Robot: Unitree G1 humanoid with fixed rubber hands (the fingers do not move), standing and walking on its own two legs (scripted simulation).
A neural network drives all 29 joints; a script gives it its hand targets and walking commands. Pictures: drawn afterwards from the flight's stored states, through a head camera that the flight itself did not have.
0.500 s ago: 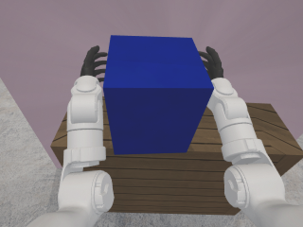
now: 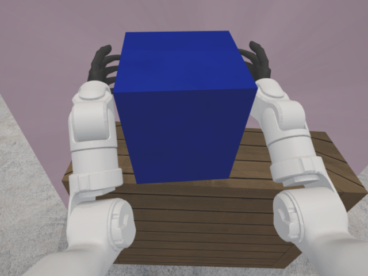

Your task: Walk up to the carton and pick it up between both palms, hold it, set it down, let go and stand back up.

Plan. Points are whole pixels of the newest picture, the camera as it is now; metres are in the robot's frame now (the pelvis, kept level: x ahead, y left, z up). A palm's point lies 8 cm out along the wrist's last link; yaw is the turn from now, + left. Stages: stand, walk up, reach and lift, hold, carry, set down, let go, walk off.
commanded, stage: reach and lift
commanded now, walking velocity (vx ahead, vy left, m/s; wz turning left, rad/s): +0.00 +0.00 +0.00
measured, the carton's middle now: (180, 110) +0.40 -0.01 +0.19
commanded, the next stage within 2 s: hold in 0.74 s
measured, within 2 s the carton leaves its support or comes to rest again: neither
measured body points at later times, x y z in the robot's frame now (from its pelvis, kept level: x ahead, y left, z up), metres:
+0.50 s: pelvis +0.01 +0.00 +0.00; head -0.03 +0.03 +0.45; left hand +0.41 +0.14 +0.27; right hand +0.40 -0.17 +0.29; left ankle +0.03 +0.12 -0.75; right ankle +0.02 -0.11 -0.75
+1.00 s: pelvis +0.01 -0.01 +0.00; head -0.05 +0.03 +0.45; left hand +0.39 +0.15 +0.29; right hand +0.40 -0.15 +0.32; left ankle +0.03 +0.12 -0.75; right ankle +0.02 -0.11 -0.75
